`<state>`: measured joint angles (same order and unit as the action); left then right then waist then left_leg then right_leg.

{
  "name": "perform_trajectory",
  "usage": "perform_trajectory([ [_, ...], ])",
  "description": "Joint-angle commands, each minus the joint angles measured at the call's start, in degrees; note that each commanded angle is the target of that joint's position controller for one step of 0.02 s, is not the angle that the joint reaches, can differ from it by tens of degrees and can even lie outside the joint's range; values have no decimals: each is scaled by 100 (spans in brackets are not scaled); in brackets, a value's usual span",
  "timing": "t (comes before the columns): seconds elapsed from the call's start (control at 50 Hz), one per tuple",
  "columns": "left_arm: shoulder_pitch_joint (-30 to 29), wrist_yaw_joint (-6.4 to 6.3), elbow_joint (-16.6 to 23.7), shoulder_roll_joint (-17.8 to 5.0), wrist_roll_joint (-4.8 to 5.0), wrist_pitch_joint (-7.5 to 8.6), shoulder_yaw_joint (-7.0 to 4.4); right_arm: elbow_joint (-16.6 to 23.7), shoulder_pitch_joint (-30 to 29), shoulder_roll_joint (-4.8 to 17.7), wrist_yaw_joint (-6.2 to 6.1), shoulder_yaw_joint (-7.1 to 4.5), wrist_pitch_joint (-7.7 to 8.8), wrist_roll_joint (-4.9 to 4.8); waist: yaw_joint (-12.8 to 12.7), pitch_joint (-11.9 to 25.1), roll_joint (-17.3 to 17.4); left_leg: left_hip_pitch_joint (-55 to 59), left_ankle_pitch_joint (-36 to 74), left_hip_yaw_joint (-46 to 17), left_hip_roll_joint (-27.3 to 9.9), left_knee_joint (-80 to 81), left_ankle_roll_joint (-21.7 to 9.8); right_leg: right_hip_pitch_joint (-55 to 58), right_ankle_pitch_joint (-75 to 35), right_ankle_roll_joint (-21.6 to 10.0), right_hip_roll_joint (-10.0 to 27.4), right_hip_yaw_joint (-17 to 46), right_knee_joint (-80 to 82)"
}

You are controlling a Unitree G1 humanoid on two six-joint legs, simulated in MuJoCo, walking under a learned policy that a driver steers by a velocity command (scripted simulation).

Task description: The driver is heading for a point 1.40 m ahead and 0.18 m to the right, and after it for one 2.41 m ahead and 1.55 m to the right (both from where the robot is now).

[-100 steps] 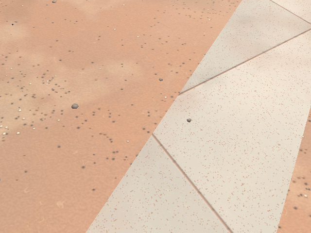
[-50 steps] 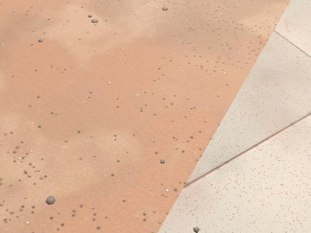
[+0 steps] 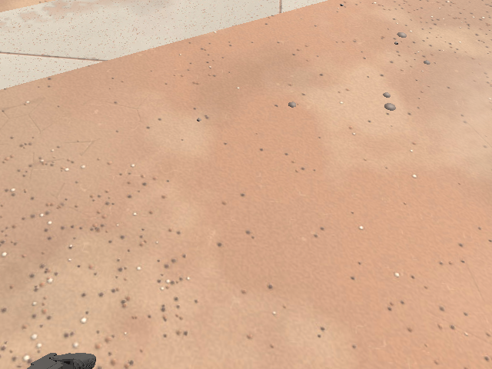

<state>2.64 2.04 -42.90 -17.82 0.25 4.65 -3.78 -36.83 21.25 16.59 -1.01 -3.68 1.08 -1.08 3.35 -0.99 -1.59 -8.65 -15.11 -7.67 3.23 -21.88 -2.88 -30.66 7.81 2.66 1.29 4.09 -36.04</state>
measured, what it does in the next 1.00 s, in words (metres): walks ahead: right foot, then left foot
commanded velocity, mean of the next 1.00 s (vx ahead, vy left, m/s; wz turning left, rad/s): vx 0.48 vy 0.00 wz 0.19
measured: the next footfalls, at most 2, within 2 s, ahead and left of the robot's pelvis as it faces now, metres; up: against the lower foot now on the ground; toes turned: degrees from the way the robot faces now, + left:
right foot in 0.12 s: +0.20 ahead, -0.14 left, +0.00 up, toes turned +8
left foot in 0.60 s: +0.46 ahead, +0.15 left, +0.00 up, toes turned +10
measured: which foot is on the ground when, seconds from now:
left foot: down 0.00-0.14, up 0.16-0.58, down 0.60-1.00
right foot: up 0.00-0.10, down 0.12-0.62, up 0.64-1.00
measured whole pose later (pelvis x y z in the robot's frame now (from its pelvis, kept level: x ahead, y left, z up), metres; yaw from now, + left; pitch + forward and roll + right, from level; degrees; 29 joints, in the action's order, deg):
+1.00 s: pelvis +0.51 +0.07 +0.00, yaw +9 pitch +1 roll +2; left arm 3.5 1.7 -43.9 -16.4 0.4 4.0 -1.6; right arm -46.0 21.7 16.2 0.6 -3.1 4.5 -0.6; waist 4.6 -1.4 -2.8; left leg -0.4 -13.2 2.0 4.2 -12.3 -3.1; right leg -37.6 -4.3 1.0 5.9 2.3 -36.0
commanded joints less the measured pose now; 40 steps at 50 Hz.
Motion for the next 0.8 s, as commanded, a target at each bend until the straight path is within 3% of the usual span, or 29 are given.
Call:
perform_trajectory([
  [0.02, -644, 26, 538, -469, 53, 145, -81, 296, -45, 1114, -25, -349, 75, -41, 3, 45, 867, -263, 183, -1380, -1245, 632, -938, 390, -239, 4, -189, -50, 467],
  [0.08, -195, 20, 449, -621, 68, 226, -168, 283, -169, 990, -16, -320, 49, -46, -279, 117, 1000, -344, 69, -1656, -1174, 215, -760, 1157, -113, -176, -219, -85, 824],
  [0.1, 187, 2, 322, -657, 38, 245, -210, 276, -190, 814, -20, -265, 41, -28, -454, 237, 989, -438, 72, -1557, -1019, -86, -632, 1675, -165, -276, -184, -170, 991],
  [0.12, 761, -35, 215, -800, -32, 270, -272, 282, -180, 529, -22, -169, 59, 15, -696, 574, 831, -757, 109, -1267, -766, -853, -422, 2557, -14, -496, 217, 155, 1030],
  [0.14, 1436, -77, 130, -1253, -155, 274, -366, 399, 94, 114, -17, -29, 103, 27, -772, 1208, -384, -1985, -804, -508, -126, -2655, -43, 4093, 822, -1087, 1358, 1772, 1353],
  [0.16, 1877, -7, -101, -1419, -119, 213, -439, 495, 329, 296, -62, -45, 153, -113, -728, 1307, -1675, -3275, -1955, -207, 109, -4174, 155, 4525, 2678, -1729, 2086, 4022, 2139],
  [0.18, 1588, 9, -24, -966, -13, 205, -307, 347, 177, 771, -66, -163, 161, -160, -743, 631, -978, -3725, -1598, -411, -174, -4770, 160, 4061, 3290, -1676, 2010, 3852, 2327],
  [0.2, 1366, -9, 11, -713, -3, 169, -230, 347, -193, 853, -54, -185, 156, -106, -717, 184, -663, -3796, -1144, -275, -352, -4862, 133, 3589, 2756, -1503, 1781, 3048, 2261],
  [0.22, 1191, -26, 30, -550, -37, 147, -169, 345, -385, 775, -40, -169, 169, -27, -644, 7, -425, -3684, -780, -171, -476, -4704, 125, 3189, 2129, -1431, 1528, 2460, 2322],
  [0.26, 1055, -73, -8, -389, -94, 140, -94, 363, -539, 602, 26, -147, 207, 14, -481, -90, -461, -3324, -313, -53, -733, -4274, 127, 2685, 1133, -1369, 1233, 1745, 2491],
  [0.34, 1243, -127, -169, -573, 10, 171, -119, 472, -933, 319, 84, -25, 246, 73, -508, -121, -367, -3329, 257, 338, -887, -3343, 303, 2540, -140, -1539, 1140, 1017, 2776],
  [0.42, 1508, -150, -330, -765, 77, 103, -131, 618, -1646, 130, 168, 89, 341, 54, -749, -173, -299, -2871, 1282, 618, -800, -1882, 357, 2489, -866, -1398, 961, 323, 2777],
  [0.48, 1853, -146, -490, -843, 127, 37, -125, 723, -2083, 163, 249, 89, 368, -13, -884, -247, -296, -2516, 1596, 738, -654, -1280, 309, 2620, -975, -1335, 1090, 234, 2719],
  [0.54, 1977, -167, -611, -937, 157, -61, -147, 806, -2210, 315, 318, 31, 382, -29, -746, -276, -349, -2307, 1240, 740, -550, -887, 79, 3099, -1559, -1203, 1324, 233, 2447],
  [0.56, 1948, -181, -620, -1001, 155, -90, -164, 763, -2006, 424, 319, -21, 384, -13, -576, -133, -382, -1921, 1090, 817, -441, -780, -24, 3206, -2301, -1137, 1316, 155, 2147],
  [0.58, 1875, -197, -617, -1034, 165, -118, -166, 619, -1490, 573, 298, -113, 377, 19, -231, 204, -357, -1106, 1127, 966, -288, -598, -171, 3159, -3227, -1027, 1186, -53, 1500],
  [0.6, 1881, -213, -591, -936, 128, -129, -118, 362, -652, 817, 249, -247, 352, 40, 176, 748, -268, 161, 1197, 986, -270, -582, -341, 2758, -3501, -873, 922, -273, 466],
  [0.62, 1881, -225, -410, -601, -58, -106, 25, 181, 412, 1241, 166, -363, 300, 103, 547, 1638, 451, 1944, 1317, -304, -1438, -832, -709, 1509, -1706, -659, 610, -483, -1393],
  [0.64, 2560, -190, -317, 17, -27, 11, 211, 122, 455, 1571, 199, -374, 291, 131, 63, 2288, 1948, 3220, -26, -3075, -2619, -39, -1560, -433, 2361, -369, -385, -278, -3167],
  [0.66, 2170, -146, -373, -632, 108, 100, 63, 132, 421, 1006, 214, -246, 295, 74, 299, 1997, 1334, 2975, -743, -3314, -2469, 335, -1440, -1064, 2470, -418, -90, 268, -3746],
  [0.68, 1648, -115, -186, -811, 215, 153, 3, 126, 38, 839, 214, -170, 313, 53, 234, 1140, 1091, 2279, -446, -2435, -2265, 439, -1246, -1386, 1950, -466, 169, 114, -3740],
  [0.7, 1375, -132, -153, -730, 172, 172, 21, 133, -290, 762, 225, -136, 325, 77, 81, 710, 642, 1521, 241, -1811, -2012, 559, -1152, -1217, 1454, -449, 396, -8, -3504],
  [0.72, 1280, -141, -138, -681, 77, 160, 3, 130, -547, 660, 247, -109, 341, 125, -95, 434, 534, 920, 808, -1398, -1824, 719, -1117, -1011, 1145, -401, 535, -28, -3195],
  [0.74, 1386, -131, -167, -612, 59, 106, -1, 129, -694, 546, 255, -76, 371, 169, -286, 374, 597, 526, 1154, -1119, -1683, 897, -1095, -680, 939, -368, 651, 22, -3037],
  [0.8, 1424, -150, -189, -331, 28, -66, 53, -35, -754, 573, 255, -98, 487, 92, -480, 210, 603, -26, 1581, -590, -1586, 1299, -1194, -472, 637, -207, 703, -53, -2557],
])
